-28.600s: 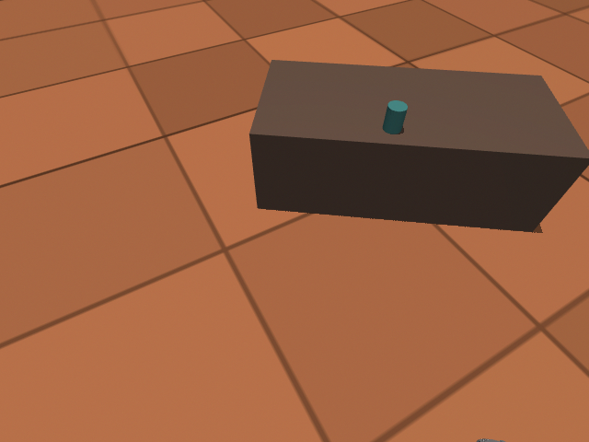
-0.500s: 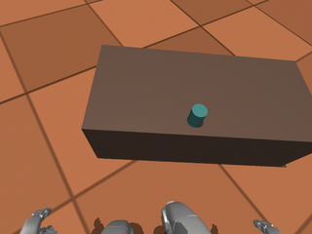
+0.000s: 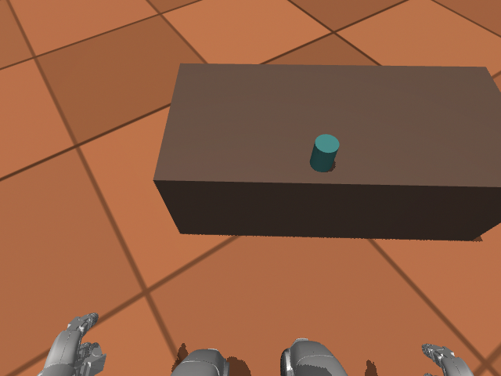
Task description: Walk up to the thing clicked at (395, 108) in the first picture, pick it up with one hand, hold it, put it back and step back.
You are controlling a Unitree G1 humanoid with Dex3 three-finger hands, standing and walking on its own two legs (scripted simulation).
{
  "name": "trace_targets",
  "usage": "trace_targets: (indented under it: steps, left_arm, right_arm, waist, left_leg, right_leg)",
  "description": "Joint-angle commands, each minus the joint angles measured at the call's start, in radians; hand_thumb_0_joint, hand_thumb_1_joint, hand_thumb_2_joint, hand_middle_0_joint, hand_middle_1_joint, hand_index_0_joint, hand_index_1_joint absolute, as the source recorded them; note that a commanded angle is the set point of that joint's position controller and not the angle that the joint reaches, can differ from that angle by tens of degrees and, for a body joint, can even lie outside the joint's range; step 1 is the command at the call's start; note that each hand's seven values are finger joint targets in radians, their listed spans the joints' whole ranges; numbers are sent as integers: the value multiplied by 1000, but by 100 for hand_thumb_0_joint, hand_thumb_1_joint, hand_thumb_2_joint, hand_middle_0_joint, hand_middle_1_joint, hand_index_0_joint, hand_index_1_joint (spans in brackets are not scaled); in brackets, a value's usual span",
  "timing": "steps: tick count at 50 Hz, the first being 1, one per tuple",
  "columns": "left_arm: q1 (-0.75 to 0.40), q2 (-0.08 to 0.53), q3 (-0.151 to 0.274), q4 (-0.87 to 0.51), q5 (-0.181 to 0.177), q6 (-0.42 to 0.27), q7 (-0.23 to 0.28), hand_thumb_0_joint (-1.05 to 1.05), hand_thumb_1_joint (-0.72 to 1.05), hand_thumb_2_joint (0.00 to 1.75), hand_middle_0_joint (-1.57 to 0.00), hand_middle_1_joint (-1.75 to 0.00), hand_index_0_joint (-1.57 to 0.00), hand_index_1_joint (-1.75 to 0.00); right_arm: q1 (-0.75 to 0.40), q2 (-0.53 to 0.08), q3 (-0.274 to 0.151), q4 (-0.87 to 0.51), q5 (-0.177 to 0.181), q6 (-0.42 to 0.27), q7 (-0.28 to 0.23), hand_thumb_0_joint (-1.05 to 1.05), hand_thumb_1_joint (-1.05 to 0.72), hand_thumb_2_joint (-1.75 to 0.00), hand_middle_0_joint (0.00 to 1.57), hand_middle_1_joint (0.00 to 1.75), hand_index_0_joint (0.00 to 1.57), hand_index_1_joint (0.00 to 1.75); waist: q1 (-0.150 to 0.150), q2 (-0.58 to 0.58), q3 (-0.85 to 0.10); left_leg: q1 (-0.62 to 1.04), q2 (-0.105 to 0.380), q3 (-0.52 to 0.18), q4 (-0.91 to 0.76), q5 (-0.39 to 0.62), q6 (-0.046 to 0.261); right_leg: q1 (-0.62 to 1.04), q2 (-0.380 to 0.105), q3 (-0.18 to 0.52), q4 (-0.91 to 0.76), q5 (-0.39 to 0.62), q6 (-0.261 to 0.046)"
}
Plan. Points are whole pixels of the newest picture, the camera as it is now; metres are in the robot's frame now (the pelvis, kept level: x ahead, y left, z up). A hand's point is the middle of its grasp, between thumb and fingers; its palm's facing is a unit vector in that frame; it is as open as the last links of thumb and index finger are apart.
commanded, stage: step back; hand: right
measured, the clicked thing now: (323, 153) +0.69 -0.22 -0.29
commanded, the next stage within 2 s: none
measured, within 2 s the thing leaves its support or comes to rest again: neither
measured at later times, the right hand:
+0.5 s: hand out of the picture -0.05 -0.30 -0.15, palm faces +0.05 +0.92 -0.40, open 7.4 cm
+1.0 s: hand out of the picture -0.22 -0.30 -0.14, palm faces -0.02 +0.91 -0.41, open 7.4 cm
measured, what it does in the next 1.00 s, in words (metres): walks backwards: left foot, then right foot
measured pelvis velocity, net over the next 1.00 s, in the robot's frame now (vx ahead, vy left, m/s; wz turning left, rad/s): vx -0.32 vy -0.03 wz -0.05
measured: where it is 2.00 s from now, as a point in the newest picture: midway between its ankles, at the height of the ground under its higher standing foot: outside the picture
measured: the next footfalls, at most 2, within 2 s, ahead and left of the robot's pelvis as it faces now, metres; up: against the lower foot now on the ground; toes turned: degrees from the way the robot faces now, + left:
left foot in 0.04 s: +0.02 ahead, +0.12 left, +0.00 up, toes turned -2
right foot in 0.40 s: -0.13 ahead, -0.15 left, +0.00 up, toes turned -2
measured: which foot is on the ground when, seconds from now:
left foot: up 0.00-0.02, down 0.04-0.44, up 0.46-0.72, down 0.74-1.00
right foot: down 0.00-0.06, up 0.08-0.38, down 0.40-0.74, up 0.76-1.00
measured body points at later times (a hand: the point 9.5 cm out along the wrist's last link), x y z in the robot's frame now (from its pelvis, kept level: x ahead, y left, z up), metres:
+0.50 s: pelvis -0.16 -0.02 +0.00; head -0.11 -0.04 +0.44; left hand -0.07 +0.29 -0.12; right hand -0.05 -0.35 -0.12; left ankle -0.07 +0.12 -0.69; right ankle -0.17 -0.14 -0.72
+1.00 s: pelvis -0.32 -0.03 +0.00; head -0.27 -0.02 +0.44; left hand -0.21 +0.29 -0.12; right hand -0.21 -0.34 -0.11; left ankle -0.24 +0.10 -0.72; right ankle -0.37 -0.16 -0.68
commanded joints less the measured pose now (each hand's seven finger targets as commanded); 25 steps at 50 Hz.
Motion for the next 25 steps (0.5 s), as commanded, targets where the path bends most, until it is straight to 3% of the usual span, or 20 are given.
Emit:
trace_targets:
  steps: [1, 2, 3, 4, 5, 6, 7, 8, 11, 12, 14, 16, 17, 19, 20, 21, 22, 23, 24, 25]
  left_arm:
    - [-2, 233, 56, -80, -6, 2, 6, 0, 90, 90, -20, -30, -20, -30]
    - [7, 192, 49, -86, -11, 5, 5, 0, 90, 90, -20, -30, -20, -30]
    - [-49, 215, 67, -94, -13, 4, 18, 0, 90, 90, -20, -30, -20, -30]
    - [-66, 228, 76, -75, 0, 5, 26, 0, 90, 90, -20, -30, -20, -30]
    - [-38, 223, 78, -55, -8, 7, 24, 0, 90, 90, -20, -30, -20, -30]
    - [7, 216, 78, -33, -18, 8, 21, 0, 90, 90, -20, -30, -20, -30]
    - [54, 222, 82, -14, -20, 7, 17, 0, 90, 90, -20, -30, -20, -30]
    - [86, 226, 84, -7, -15, 6, 12, 0, 90, 90, -20, -30, -20, -30]
    - [51, 202, 81, -18, -3, 1, 3, 0, 90, 90, -20, -30, -20, -30]
    - [45, 198, 78, -23, -2, 1, 0, 0, 90, 90, -20, -30, -20, -30]
    - [54, 199, 72, -20, -5, -1, -2, 0, 90, 90, -20, -30, -20, -30]
    - [83, 194, 71, -2, -6, -5, -8, 0, 90, 90, -20, -30, -20, -30]
    - [114, 190, 71, 16, -5, -7, -11, 0, 90, 90, -20, -30, -20, -30]
    - [221, 181, 72, 66, -2, -13, -13, 0, 90, 90, -20, -30, -20, -30]
    - [222, 216, 80, 68, 12, -20, -10, 0, 90, 90, -20, -30, -20, -30]
    - [207, 306, 106, 47, 25, -27, -12, 0, 90, 90, -20, -30, -20, -30]
    - [128, 412, 124, 16, 19, -20, -10, 0, 90, 90, -20, -30, -20, -30]
    - [69, 393, 116, -11, 15, -28, -5, 0, 90, 90, -20, -30, -20, -30]
    - [-6, 326, 93, -31, 4, -33, 0, 0, 90, 90, -20, -30, -20, -30]
    - [-58, 285, 82, -32, 10, -30, 7, 0, 90, 90, -20, -30, -20, -30]
  right_arm:
    - [105, -179, -71, -40, -28, -37, -4, 0, -90, -90, 20, 30, 20, 30]
    - [92, -260, -91, -51, -47, -40, -3, 0, -90, -90, 20, 30, 20, 30]
    - [54, -349, -103, -73, -38, -38, 5, 0, -90, -90, 20, 30, 20, 30]
    - [27, -343, -104, -76, -39, -43, 2, 0, -90, -90, 20, 30, 20, 30]
    - [-19, -294, -88, -80, -34, -48, -5, 0, -90, -90, 20, 30, 20, 30]
    - [-68, -253, -74, -86, -39, -48, -11, 0, -90, -90, 20, 30, 20, 30]
    - [-87, -235, -70, -96, -38, -49, -13, 0, -90, -90, 20, 30, 20, 30]
    - [-82, -225, -71, -101, -34, -50, -16, 0, -90, -90, 20, 30, 20, 30]
    - [12, -202, -70, -93, -33, -48, -17, 0, -90, -90, 20, 30, 20, 30]
    - [25, -218, -77, -97, -31, -48, -19, 0, -90, -90, 20, 30, 20, 30]
    - [16, -235, -81, -111, -30, -43, -19, 0, -90, -90, 20, 30, 20, 30]
    - [-1, -245, -79, -122, -35, -33, -14, 0, -90, -90, 20, 30, 20, 30]
    - [-15, -254, -79, -128, -34, -27, -12, 0, -90, -90, 20, 30, 20, 30]
    - [-50, -263, -78, -133, -23, -12, -8, 0, -90, -90, 20, 30, 20, 30]
    - [-43, -227, -67, -134, -17, -8, -5, 0, -90, -90, 20, 30, 20, 30]
    - [-27, -167, -50, -152, -8, -8, -3, 0, -90, -90, 20, 30, 20, 30]
    - [-93, -164, -59, -161, -6, -8, -26, 0, -90, -90, 20, 30, 20, 30]
    - [-85, -204, -72, -145, -6, -4, -29, 0, -90, -90, 20, 30, 20, 30]
    - [-27, -210, -66, -117, 1, -6, -26, 0, -90, -90, 20, 30, 20, 30]
    - [5, -192, -59, -94, 7, -10, -24, 0, -90, -90, 20, 30, 20, 30]
  waist:
    - [-18, -103, -238]
    - [-20, 101, -228]
    - [-53, 209, -207]
    - [-59, 163, -178]
    - [-22, 94, -169]
    - [17, 70, -164]
    - [41, 98, -151]
    - [48, 121, -163]
    - [-16, 111, -182]
    - [-25, 132, -194]
    - [-25, 154, -211]
    - [-20, 183, -233]
    - [-11, 206, -245]
    - [39, 193, -291]
    - [37, 130, -273]
    - [28, -118, -230]
    - [78, -307, -176]
    - [49, -254, -112]
    - [-3, -130, -105]
    - [-30, -117, -103]
  left_leg:
    - [133, 66, -24, -379, 294, 54]
    - [180, 279, -306, -437, 397, 139]
    - [29, 444, -455, -496, 506, 284]
    - [-50, 470, -497, -504, 513, 331]
    - [-20, 428, -393, -475, 571, 309]
    - [6, 356, -286, -440, 591, 268]
    - [12, 323, -224, -416, 598, 248]
    - [67, 321, -202, -380, 639, 256]
    - [199, 286, -166, -346, 705, 259]
    - [230, 304, -170, -337, 706, 271]
    - [210, 328, -170, -330, 690, 279]
    - [169, 303, -147, -321, 615, 248]
    - [135, 300, -147, -314, 579, 233]
    - [68, 268, -106, -259, 495, 183]
    - [-49, 218, -92, -202, 374, 127]
    - [-263, 54, -41, -25, 134, 52]
    - [-235, -45, -36, 215, -137, 16]
    - [-190, -11, -131, 367, -121, 10]
    - [-189, -44, -150, 408, -48, 12]
    - [-184, -68, -120, 415, -7, 18]
  right_leg:
    - [78, -117, 183, 1, 213, -99]
    - [-95, 18, 123, 167, -65, -42]
    - [-89, 123, 93, 379, -395, -13]
    - [-66, 138, 191, 539, -419, -12]
    - [-98, 132, 209, 623, -356, -15]
    - [-129, 139, 220, 668, -305, -15]
    - [-134, 134, 203, 681, -267, -8]
    - [-147, 120, 186, 665, -252, 3]
    - [-160, 114, 150, 524, -270, 40]
    - [-153, 102, 139, 463, -284, 44]
    - [-86, 67, 103, 332, -292, 41]
    - [2, 50, 43, 157, -254, 25]
    - [60, 48, 22, 64, -211, 14]
    - [207, 55, -29, -188, -33, -16]
    - [260, 9, 60, -217, -7, -35]
    - [286, -178, 378, -259, -25, -99]
    - [24, -382, 557, -341, 34, -278]
    - [-99, -412, 577, -364, 37, -304]
    - [-66, -308, 389, -276, 178, -254]
    - [-47, -239, 267, -226, 280, -214]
